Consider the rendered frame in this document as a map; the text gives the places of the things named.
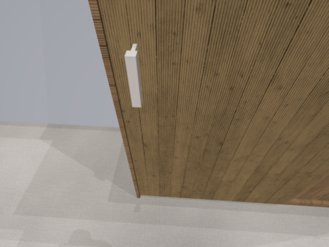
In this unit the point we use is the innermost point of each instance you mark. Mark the wardrobe door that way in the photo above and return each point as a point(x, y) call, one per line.
point(319, 190)
point(235, 95)

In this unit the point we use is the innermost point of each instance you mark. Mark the handle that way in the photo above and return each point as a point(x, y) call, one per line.
point(133, 74)

